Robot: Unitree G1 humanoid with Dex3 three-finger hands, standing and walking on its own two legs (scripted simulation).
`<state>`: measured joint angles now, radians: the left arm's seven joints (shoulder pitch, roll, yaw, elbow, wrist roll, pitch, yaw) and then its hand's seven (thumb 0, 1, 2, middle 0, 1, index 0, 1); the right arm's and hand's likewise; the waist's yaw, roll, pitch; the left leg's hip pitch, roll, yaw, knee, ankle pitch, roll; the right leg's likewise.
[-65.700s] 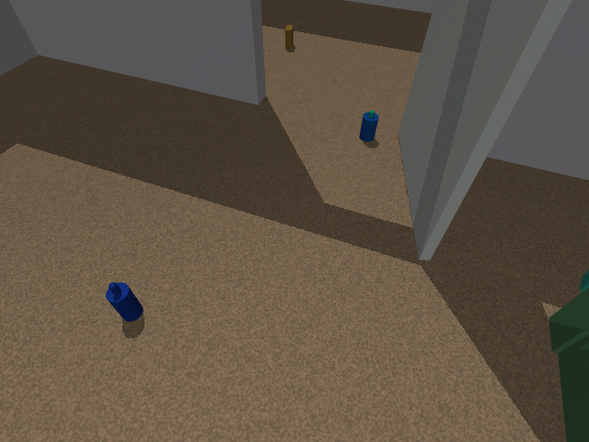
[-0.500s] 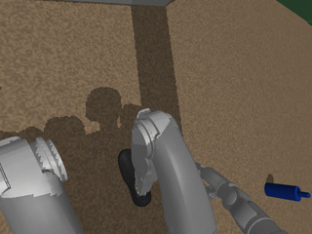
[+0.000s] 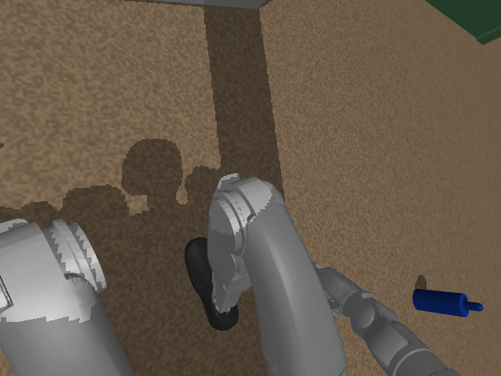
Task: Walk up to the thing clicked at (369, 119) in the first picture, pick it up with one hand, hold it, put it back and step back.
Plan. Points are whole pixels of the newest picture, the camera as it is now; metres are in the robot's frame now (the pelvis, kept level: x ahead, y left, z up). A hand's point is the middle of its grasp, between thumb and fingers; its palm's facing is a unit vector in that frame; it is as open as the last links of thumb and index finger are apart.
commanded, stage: withdraw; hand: left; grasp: from above
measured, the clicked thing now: out of the picture +0.45 +0.34 -0.20
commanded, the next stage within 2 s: rise in 0.38 s
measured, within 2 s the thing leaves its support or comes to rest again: rests again in 0.48 s
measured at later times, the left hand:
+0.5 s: hand out of the picture +0.43 +0.44 -0.09, palm faces +0.57 -0.82 -0.05, open 17.4 cm
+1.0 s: hand out of the picture +0.30 +0.44 +0.01, palm faces +0.42 -0.77 -0.49, open 17.5 cm
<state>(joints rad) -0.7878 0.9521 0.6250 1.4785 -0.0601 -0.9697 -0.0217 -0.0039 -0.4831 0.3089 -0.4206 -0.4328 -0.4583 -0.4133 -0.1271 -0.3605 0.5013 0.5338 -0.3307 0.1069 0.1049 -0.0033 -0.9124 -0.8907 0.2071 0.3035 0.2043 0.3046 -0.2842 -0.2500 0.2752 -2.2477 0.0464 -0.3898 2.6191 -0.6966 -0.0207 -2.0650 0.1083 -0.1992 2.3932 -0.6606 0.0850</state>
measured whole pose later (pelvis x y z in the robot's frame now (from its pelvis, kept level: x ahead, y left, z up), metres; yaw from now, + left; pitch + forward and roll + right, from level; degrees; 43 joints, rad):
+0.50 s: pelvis +0.00 +0.00 +0.01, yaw +1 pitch +19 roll -16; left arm -0.75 1.02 0.72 1.31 -0.13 -0.76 -0.20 -0.01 -0.56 0.10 -0.04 -0.12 -0.07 -0.08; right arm -0.05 -0.37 0.41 0.55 -0.25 0.12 0.08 0.00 -0.88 -0.89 0.21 0.30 0.20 0.30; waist -0.23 -0.18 0.20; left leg -2.28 0.05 -0.34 2.58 -0.68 -0.01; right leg -2.10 0.09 -0.17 2.38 -0.67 0.08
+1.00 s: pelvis +0.00 -0.01 +0.09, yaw +8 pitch +31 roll -9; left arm -0.36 0.68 0.48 0.71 0.08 -0.13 -0.02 -0.01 -0.55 0.05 -0.06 -0.06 -0.06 -0.05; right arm 0.07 -0.27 0.06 0.59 0.00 0.19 0.06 0.00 -0.90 -0.89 0.21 0.30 0.20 0.30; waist -0.06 -0.01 -0.10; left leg -2.16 0.07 -0.14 2.24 -0.64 0.02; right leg -2.04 0.02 -0.04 2.15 -0.67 0.05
